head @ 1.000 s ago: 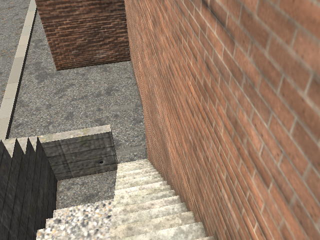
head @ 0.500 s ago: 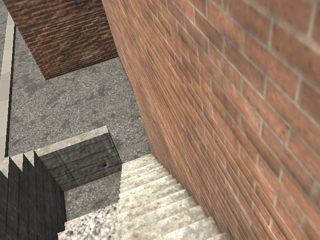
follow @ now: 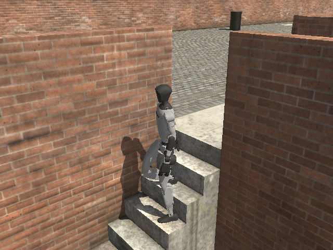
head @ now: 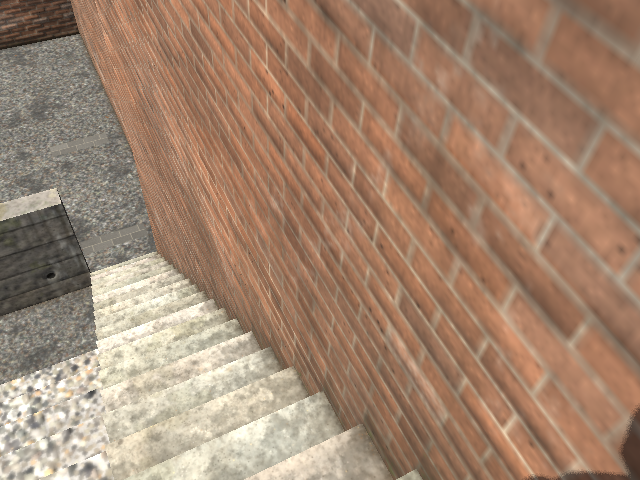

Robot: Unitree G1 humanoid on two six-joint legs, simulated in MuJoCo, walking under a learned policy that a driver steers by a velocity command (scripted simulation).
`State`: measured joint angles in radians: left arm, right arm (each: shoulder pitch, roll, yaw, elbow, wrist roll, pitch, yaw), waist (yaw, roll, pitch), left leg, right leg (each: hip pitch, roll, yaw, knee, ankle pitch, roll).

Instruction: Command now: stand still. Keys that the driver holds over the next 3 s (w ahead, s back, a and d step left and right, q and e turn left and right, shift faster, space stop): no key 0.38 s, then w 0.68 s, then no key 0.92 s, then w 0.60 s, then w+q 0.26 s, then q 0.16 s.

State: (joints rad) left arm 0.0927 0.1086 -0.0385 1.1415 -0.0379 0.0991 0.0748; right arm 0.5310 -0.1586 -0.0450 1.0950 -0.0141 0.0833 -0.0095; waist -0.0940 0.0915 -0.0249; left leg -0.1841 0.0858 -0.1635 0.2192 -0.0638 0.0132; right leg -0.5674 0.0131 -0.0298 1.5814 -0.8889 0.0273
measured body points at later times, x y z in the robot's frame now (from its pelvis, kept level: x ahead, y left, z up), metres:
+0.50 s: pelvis +0.00 +0.02 -0.01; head +0.03 +0.07 +0.44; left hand +0.08 +0.20 -0.19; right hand -0.11 -0.19 -0.13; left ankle -0.02 +0.10 -0.78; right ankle -0.12 -0.18 -0.53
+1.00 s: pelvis +0.03 +0.00 -0.02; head +0.05 +0.01 +0.43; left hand +0.19 +0.15 -0.15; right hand -0.03 -0.26 -0.15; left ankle -0.02 +0.10 -0.77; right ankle -0.12 -0.18 -0.52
